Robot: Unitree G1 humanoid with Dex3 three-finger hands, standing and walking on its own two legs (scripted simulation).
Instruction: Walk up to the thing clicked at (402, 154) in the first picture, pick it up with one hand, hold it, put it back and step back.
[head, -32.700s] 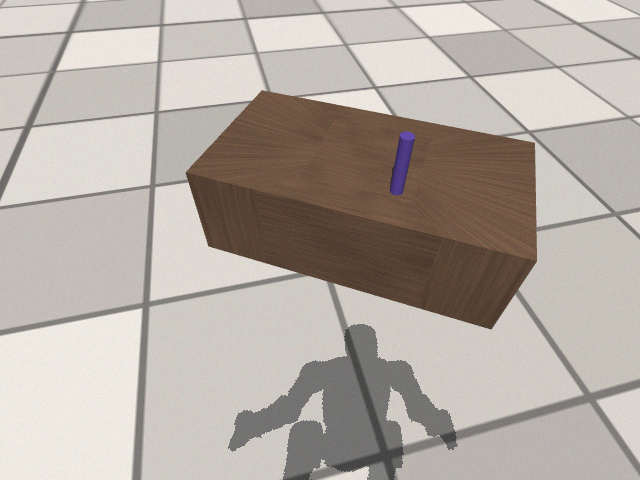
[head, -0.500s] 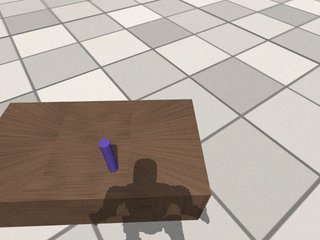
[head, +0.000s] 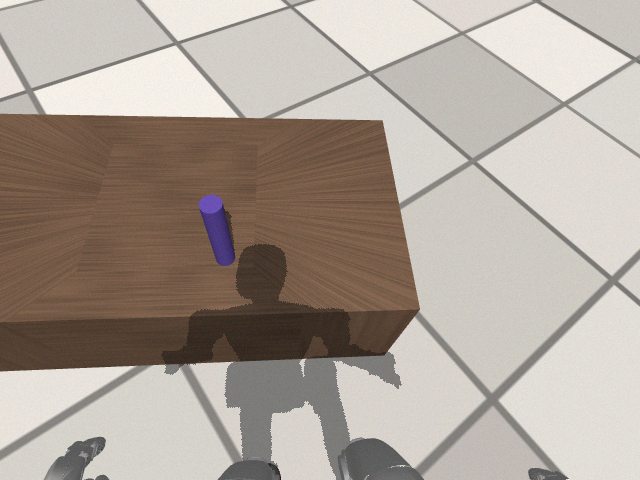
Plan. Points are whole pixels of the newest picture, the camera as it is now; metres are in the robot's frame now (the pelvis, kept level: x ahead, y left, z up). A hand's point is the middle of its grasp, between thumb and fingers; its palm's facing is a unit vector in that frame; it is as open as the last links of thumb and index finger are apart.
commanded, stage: step back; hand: left
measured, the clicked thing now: (219, 233) +0.58 +0.20 -0.27
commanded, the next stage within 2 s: none
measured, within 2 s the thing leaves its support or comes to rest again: neither
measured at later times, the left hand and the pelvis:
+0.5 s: hand out of the picture +0.02 +0.25 -0.13, palm faces +0.01 -0.90 -0.44, open 7.4 cm; pelvis -0.10 -0.02 +0.00, yaw +1 degrees
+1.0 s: hand out of the picture -0.18 +0.25 -0.16, palm faces -0.05 -0.91 -0.41, open 7.4 cm; pelvis -0.25 -0.02 -0.02, yaw -4 degrees
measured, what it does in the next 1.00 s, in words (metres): walks backwards: right foot, then left foot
